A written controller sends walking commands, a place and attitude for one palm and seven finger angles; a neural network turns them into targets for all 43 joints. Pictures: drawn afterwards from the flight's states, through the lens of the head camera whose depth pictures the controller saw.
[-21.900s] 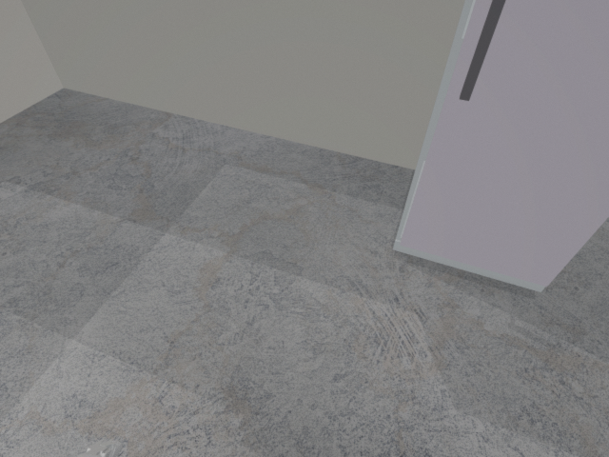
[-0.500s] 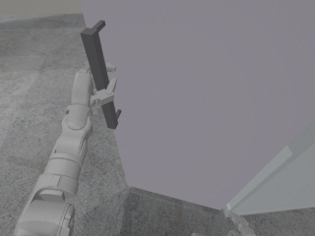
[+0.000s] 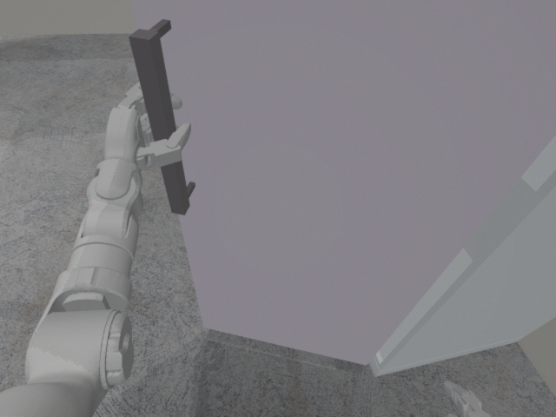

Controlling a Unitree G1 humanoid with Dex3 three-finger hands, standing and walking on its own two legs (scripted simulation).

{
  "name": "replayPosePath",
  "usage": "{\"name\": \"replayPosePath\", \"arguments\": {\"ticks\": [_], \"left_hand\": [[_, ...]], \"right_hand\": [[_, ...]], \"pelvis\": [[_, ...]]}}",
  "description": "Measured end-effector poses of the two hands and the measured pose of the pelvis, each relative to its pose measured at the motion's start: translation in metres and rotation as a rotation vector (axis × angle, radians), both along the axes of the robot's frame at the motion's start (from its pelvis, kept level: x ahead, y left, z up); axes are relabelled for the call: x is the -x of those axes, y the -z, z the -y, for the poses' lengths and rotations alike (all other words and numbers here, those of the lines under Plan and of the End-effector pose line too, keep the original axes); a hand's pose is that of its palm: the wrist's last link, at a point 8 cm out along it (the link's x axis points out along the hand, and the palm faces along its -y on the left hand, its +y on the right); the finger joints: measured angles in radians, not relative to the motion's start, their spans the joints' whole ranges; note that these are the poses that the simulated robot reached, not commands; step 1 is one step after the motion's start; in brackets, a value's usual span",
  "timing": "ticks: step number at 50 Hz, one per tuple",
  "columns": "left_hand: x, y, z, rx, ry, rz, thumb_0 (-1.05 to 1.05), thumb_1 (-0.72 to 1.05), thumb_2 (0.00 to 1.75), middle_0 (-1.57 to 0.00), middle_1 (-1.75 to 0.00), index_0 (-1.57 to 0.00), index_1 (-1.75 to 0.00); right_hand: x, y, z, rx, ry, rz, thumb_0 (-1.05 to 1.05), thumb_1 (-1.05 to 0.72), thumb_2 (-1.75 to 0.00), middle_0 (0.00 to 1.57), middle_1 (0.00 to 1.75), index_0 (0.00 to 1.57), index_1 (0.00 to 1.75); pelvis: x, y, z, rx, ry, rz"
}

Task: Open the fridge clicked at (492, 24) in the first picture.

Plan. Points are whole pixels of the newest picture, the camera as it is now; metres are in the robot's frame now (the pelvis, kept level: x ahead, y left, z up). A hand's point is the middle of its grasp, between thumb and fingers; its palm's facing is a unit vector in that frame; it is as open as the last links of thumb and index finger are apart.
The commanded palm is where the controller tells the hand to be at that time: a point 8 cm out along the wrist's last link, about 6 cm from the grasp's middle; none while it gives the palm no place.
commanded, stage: loosen the grip on the handle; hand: left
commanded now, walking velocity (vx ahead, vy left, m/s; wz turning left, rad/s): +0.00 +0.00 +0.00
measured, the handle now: (173, 132) +0.48 +0.18 +0.17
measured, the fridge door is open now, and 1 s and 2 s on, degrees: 65 64 64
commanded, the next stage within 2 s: slip the hand off the handle in 0.46 s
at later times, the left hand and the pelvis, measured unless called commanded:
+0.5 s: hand (176, 155) +0.45 +0.17 +0.14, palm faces +0.20 -0.96 -0.18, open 14.3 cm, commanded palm +0.41 +0.21 +0.16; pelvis +0.01 +0.00 -0.01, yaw -1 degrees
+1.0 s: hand (119, 158) +0.43 +0.25 +0.15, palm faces +0.26 -0.95 -0.16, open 14.7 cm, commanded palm +0.40 +0.29 +0.15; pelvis +0.05 -0.03 +0.00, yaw +0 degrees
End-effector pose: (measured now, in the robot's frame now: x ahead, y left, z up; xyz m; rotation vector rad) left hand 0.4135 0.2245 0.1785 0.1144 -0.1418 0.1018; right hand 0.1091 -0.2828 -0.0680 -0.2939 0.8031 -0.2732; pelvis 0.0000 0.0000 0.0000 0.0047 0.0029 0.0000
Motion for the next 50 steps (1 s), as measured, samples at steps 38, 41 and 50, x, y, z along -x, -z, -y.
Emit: {"name": "replayPosePath", "arguments": {"ticks": [38,41,50], "left_hand": [[-0.009,0.032,-0.024,-0.069,-0.154,0.01,-0.02,-0.55,0.2,-0.32,-1.2,-0.26,-1.16],[-0.002,0.029,-0.039,-0.07,-0.168,0.018,-0.02,-0.55,0.2,-0.3,-1.18,-0.26,-1.15],[0.014,0.028,-0.073,-0.052,-0.152,-0.001,-0.02,-0.55,0.2,-0.26,-1.16,-0.25,-1.15]], "right_hand": [[-0.02,0.03,0.008,-0.073,-0.01,-0.112,0.01,-0.91,-0.9,0.21,0.3,0.21,0.3],[-0.032,0.029,0.011,-0.073,-0.018,-0.104,0.01,-0.91,-0.9,0.21,0.3,0.2,0.3],[-0.051,0.033,0.007,-0.077,-0.048,-0.11,0.01,-0.91,-0.9,0.21,0.3,0.2,0.3]], "pelvis": [[-0.038,0.003,0.025,0.008,0.013,-0.097],[-0.044,0.002,0.028,0.008,0.011,-0.104],[-0.052,0.004,0.029,0.012,-0.009,-0.113]]}}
